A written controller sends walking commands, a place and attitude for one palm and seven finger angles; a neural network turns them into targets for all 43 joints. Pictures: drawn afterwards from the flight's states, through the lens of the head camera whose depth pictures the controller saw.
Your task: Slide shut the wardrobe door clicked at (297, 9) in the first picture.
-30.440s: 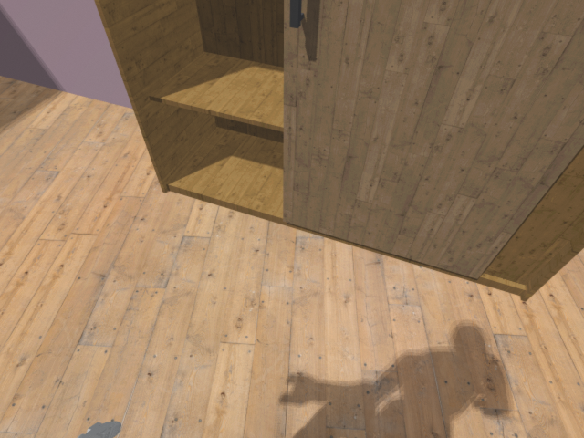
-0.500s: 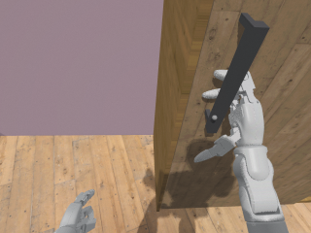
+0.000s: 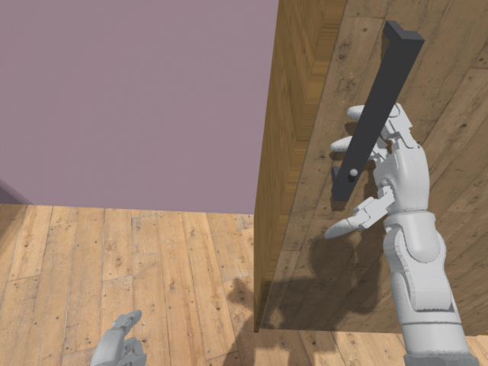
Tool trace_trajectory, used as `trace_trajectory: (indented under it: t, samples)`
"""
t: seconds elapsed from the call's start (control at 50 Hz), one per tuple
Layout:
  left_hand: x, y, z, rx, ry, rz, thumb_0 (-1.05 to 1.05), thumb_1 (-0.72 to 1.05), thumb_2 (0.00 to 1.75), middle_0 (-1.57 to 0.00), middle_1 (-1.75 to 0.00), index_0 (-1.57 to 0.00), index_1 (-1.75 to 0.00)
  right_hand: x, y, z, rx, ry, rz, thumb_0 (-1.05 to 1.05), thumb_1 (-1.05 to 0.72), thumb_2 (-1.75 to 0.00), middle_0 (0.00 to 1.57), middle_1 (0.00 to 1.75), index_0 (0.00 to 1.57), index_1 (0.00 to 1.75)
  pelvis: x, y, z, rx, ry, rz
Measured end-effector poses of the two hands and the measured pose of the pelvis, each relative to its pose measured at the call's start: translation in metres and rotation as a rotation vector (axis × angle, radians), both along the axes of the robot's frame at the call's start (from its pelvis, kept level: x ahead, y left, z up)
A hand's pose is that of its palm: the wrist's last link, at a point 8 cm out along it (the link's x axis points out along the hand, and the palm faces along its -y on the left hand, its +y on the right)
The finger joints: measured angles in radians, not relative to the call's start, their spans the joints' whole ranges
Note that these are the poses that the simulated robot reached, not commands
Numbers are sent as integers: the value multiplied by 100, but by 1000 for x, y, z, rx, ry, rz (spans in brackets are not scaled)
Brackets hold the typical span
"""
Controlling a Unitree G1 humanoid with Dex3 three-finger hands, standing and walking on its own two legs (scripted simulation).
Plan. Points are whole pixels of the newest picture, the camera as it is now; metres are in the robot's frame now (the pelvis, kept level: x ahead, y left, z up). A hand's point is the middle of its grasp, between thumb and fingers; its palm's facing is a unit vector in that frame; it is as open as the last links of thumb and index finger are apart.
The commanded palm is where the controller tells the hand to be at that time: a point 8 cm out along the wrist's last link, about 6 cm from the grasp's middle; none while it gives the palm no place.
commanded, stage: slip the hand off the handle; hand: right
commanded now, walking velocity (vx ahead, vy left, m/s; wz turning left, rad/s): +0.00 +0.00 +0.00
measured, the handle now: (361, 124) +0.37 -0.13 +0.25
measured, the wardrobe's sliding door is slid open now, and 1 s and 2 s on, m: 0.00 0.00 0.00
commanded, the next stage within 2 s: draw the hand back to the body in 1.34 s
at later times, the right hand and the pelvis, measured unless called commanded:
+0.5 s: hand (358, 171) +0.33 -0.12 +0.21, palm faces -0.09 +0.99 -0.12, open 14.7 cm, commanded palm +0.30 -0.21 +0.19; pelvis -0.02 -0.02 +0.00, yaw +1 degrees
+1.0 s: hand (391, 228) +0.25 -0.16 +0.19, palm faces -0.01 +0.99 -0.16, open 14.7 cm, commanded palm +0.21 -0.22 +0.19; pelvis +0.03 -0.01 +0.00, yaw +1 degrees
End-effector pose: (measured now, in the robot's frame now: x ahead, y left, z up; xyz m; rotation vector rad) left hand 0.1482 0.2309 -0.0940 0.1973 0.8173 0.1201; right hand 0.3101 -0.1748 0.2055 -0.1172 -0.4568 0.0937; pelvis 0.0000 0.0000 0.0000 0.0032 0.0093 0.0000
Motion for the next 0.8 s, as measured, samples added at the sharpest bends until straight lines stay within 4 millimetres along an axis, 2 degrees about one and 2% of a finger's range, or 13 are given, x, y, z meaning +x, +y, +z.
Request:
trace_trajectory:
  t: [0.12,0.26,0.46,0.6,0.66,0.72,0.8]
  samples:
    - [-12,10,-2,10,5,24,1,90,90,-20,-30,-20,-30,0,1,0,-10,-4,-15,-2,56,-20,58,117,26,114,-6,1,-2,4,-1,0]
    - [-19,9,-4,15,18,37,1,90,90,-20,-30,-20,-30,1,-2,1,-11,-2,3,-2,56,-20,60,116,26,115,-12,-1,-3,12,-1,-3]
    - [-18,-10,-1,8,3,31,1,90,90,-20,-30,-20,-30,2,-6,1,9,3,24,-2,56,-20,64,116,26,115,-16,-14,-4,13,-1,4]
    - [-13,-25,5,-20,-45,45,1,90,90,-20,-30,-20,-30,-1,-13,-5,29,35,2,-2,56,-20,55,115,26,115,-9,-21,-2,0,-15,37]
    - [-8,-28,8,-29,-64,44,1,90,90,-20,-30,-20,-30,-7,-30,-18,28,83,-66,-2,56,-20,47,115,26,115,-3,-22,-1,-3,-21,49]
    - [-3,-28,9,-27,-76,21,1,90,90,-20,-30,-20,-30,-22,-45,-28,14,99,-111,-2,55,-20,39,115,26,115,4,-21,0,-1,-25,50]
    - [9,-26,10,-14,-85,-33,1,90,90,-20,-30,-20,-30,-47,-49,-24,2,44,-103,-2,56,-20,32,115,25,115,13,-20,0,4,-26,36]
